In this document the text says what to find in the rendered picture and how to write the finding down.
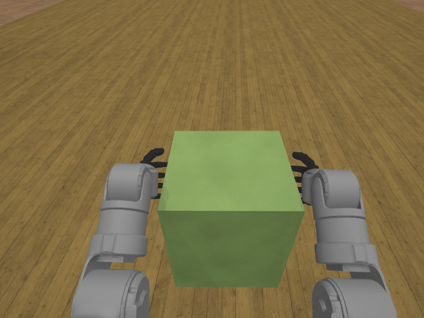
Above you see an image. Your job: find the robot left hand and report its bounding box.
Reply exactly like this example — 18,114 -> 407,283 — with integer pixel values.
140,148 -> 168,199

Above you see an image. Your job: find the robot left forearm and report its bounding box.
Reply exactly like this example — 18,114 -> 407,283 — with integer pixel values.
71,163 -> 158,318

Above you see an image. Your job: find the robot right hand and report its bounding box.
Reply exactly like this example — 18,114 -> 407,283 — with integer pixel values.
291,152 -> 319,205

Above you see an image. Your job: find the carton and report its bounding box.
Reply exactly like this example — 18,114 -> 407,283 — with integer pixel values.
157,131 -> 305,288

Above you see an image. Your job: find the robot right forearm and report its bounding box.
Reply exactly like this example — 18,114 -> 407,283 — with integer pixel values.
301,168 -> 398,318

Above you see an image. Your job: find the robot right upper arm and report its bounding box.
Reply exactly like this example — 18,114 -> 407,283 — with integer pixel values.
312,278 -> 397,318

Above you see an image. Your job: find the robot left upper arm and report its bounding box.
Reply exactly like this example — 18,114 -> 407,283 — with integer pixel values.
72,268 -> 150,318

